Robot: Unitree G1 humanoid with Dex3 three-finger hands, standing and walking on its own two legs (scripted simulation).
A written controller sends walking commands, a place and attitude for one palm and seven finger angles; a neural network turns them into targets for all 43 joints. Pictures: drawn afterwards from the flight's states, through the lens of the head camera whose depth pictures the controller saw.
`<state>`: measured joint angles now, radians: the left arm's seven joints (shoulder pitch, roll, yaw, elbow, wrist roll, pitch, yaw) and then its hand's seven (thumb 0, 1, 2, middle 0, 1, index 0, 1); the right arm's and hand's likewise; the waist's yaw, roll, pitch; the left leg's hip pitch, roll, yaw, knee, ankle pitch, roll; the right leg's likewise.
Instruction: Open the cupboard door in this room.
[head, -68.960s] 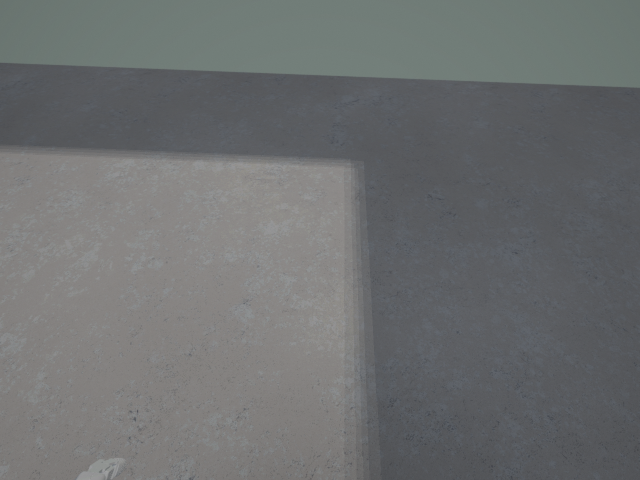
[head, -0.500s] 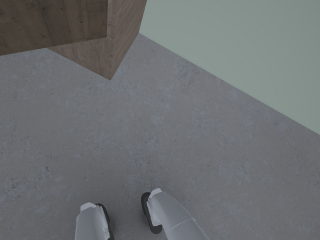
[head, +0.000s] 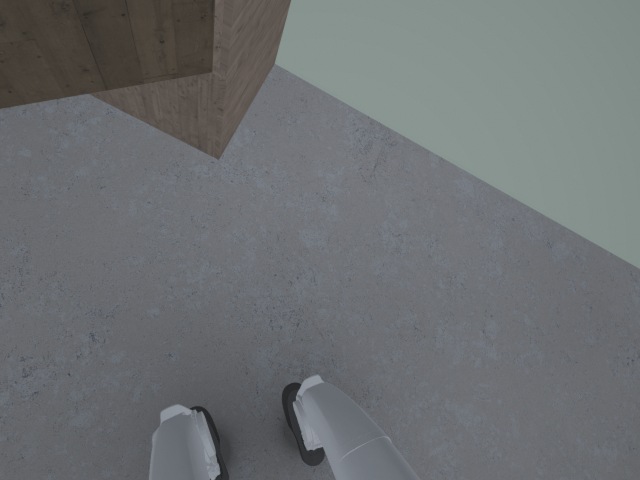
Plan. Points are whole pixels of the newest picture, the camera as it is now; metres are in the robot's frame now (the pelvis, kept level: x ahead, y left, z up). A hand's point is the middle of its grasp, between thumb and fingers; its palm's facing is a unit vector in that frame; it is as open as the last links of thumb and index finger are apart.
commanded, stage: close the thumb around the handle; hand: left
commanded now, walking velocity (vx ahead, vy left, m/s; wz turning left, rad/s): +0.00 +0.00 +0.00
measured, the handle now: out of the picture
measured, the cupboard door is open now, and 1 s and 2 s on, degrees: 46 54 58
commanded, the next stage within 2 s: pull the door open along its arc in 0.08 s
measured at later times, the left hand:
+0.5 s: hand out of the picture +0.65 +0.23 +0.13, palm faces +0.16 -0.99 +0.01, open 5.7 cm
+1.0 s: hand out of the picture +0.61 +0.22 +0.13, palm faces +0.19 -0.98 +0.00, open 5.9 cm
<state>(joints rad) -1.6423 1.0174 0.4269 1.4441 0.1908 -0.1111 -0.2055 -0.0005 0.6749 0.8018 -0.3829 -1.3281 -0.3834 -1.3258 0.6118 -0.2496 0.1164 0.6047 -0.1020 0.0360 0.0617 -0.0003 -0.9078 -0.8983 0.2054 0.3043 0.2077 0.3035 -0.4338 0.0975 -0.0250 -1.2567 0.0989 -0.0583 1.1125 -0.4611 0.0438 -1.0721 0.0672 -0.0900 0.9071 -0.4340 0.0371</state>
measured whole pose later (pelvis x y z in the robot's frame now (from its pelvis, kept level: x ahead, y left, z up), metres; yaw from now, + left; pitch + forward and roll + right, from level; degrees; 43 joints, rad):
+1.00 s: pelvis +0.01 -0.02 +0.02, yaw +3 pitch +28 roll -7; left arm -1.35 0.78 0.46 1.42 0.08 -0.24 -0.13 0.00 0.68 0.78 -0.33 -1.35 -0.38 -1.35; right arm 0.45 -0.30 0.05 0.60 -0.07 0.02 0.04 0.00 -0.91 -0.90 0.20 0.30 0.21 0.30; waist -0.31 0.07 -0.08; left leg -1.08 0.09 -0.04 1.03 -0.45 0.01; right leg -0.93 0.05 -0.07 0.89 -0.46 0.01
